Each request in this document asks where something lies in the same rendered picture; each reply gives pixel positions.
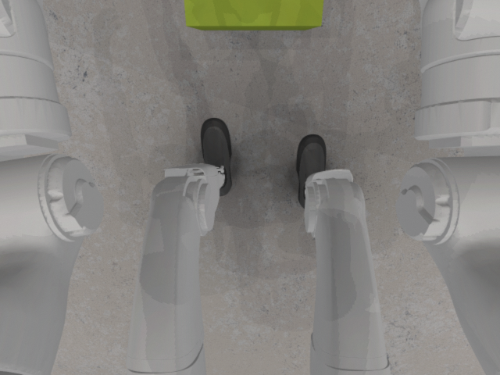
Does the left robot upper arm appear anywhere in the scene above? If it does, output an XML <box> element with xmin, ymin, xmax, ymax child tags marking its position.
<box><xmin>0</xmin><ymin>153</ymin><xmax>104</xmax><ymax>375</ymax></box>

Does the right robot forearm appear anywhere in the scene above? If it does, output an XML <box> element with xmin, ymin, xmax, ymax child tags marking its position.
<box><xmin>414</xmin><ymin>0</ymin><xmax>500</xmax><ymax>157</ymax></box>

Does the right robot upper arm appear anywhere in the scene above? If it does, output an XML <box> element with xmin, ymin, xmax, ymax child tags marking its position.
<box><xmin>395</xmin><ymin>156</ymin><xmax>500</xmax><ymax>375</ymax></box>

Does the carton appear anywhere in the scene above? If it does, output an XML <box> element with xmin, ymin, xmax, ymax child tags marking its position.
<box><xmin>184</xmin><ymin>0</ymin><xmax>323</xmax><ymax>30</ymax></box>

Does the left robot forearm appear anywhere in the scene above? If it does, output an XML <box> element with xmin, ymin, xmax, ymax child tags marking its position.
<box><xmin>0</xmin><ymin>0</ymin><xmax>72</xmax><ymax>162</ymax></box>

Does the left robot foot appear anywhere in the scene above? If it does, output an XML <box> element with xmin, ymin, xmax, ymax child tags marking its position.
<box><xmin>201</xmin><ymin>118</ymin><xmax>232</xmax><ymax>196</ymax></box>

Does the left robot thigh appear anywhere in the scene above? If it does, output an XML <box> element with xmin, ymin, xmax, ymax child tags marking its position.
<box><xmin>126</xmin><ymin>176</ymin><xmax>215</xmax><ymax>375</ymax></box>

